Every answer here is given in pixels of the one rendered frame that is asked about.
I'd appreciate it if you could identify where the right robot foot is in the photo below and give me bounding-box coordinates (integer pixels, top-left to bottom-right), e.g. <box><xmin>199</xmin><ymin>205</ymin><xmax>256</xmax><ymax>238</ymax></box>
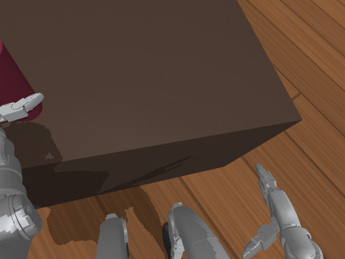
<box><xmin>162</xmin><ymin>223</ymin><xmax>182</xmax><ymax>259</ymax></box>

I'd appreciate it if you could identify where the left robot hand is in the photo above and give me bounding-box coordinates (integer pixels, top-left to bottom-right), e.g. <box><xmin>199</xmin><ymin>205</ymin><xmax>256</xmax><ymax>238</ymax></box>
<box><xmin>0</xmin><ymin>93</ymin><xmax>44</xmax><ymax>122</ymax></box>

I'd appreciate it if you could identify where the right robot arm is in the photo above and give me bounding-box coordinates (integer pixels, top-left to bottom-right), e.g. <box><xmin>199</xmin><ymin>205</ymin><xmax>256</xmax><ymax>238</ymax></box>
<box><xmin>279</xmin><ymin>227</ymin><xmax>323</xmax><ymax>259</ymax></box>

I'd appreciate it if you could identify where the left robot arm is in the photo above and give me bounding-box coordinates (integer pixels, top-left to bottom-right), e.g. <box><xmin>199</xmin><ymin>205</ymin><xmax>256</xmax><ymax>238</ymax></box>
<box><xmin>0</xmin><ymin>127</ymin><xmax>43</xmax><ymax>259</ymax></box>

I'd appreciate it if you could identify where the right robot hand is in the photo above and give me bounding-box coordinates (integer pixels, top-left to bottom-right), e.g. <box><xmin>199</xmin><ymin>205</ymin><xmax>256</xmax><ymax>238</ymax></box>
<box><xmin>242</xmin><ymin>163</ymin><xmax>301</xmax><ymax>259</ymax></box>

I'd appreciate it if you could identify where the bottle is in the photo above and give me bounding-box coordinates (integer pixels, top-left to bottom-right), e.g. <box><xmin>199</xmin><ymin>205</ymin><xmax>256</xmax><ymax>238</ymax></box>
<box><xmin>0</xmin><ymin>40</ymin><xmax>43</xmax><ymax>121</ymax></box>

